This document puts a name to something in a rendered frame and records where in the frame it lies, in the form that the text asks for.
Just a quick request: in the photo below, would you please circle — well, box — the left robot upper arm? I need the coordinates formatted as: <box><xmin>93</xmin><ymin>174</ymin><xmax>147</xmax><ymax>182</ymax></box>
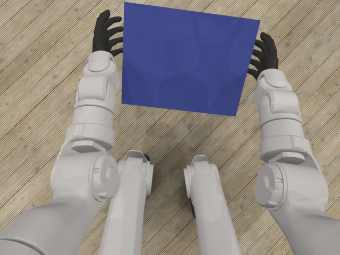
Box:
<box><xmin>0</xmin><ymin>151</ymin><xmax>121</xmax><ymax>255</ymax></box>

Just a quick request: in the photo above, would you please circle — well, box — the right robot hand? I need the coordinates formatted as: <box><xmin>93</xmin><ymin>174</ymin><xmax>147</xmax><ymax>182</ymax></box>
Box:
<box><xmin>247</xmin><ymin>32</ymin><xmax>278</xmax><ymax>81</ymax></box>

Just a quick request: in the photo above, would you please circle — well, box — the robot right foot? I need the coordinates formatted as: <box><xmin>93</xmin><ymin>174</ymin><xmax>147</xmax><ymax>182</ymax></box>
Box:
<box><xmin>190</xmin><ymin>198</ymin><xmax>196</xmax><ymax>219</ymax></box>

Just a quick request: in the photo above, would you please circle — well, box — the left robot hand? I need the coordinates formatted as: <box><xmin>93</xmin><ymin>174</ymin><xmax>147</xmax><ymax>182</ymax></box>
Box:
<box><xmin>92</xmin><ymin>10</ymin><xmax>123</xmax><ymax>57</ymax></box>

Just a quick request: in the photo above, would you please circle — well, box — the robot left forearm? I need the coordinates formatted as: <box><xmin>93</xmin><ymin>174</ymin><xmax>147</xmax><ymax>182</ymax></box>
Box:
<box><xmin>50</xmin><ymin>50</ymin><xmax>121</xmax><ymax>190</ymax></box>

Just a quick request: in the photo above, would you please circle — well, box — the right robot upper arm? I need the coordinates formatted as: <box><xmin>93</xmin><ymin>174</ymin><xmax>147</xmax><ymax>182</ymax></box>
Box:
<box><xmin>254</xmin><ymin>161</ymin><xmax>340</xmax><ymax>255</ymax></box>

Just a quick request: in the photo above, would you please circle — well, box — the robot right forearm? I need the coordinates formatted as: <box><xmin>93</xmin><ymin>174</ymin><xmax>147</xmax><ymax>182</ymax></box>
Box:
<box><xmin>252</xmin><ymin>69</ymin><xmax>328</xmax><ymax>205</ymax></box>

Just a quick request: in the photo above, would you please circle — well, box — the carton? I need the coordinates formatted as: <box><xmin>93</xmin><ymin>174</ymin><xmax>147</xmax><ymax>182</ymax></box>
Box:
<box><xmin>122</xmin><ymin>2</ymin><xmax>261</xmax><ymax>116</ymax></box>

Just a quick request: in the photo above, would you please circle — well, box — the robot right shin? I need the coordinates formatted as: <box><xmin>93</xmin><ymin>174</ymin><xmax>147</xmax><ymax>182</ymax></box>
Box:
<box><xmin>190</xmin><ymin>155</ymin><xmax>220</xmax><ymax>204</ymax></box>

